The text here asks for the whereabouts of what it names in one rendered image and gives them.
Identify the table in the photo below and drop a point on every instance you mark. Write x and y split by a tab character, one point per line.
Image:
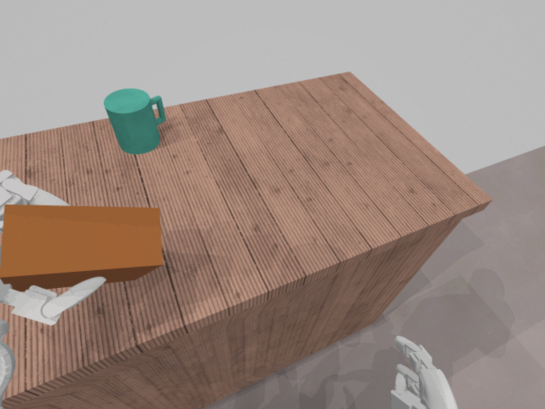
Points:
291	217

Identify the right robot hand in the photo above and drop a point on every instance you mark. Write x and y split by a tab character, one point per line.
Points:
429	390

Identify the sponge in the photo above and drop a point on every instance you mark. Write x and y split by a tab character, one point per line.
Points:
56	246

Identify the left robot hand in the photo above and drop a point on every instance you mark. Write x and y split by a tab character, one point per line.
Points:
37	303

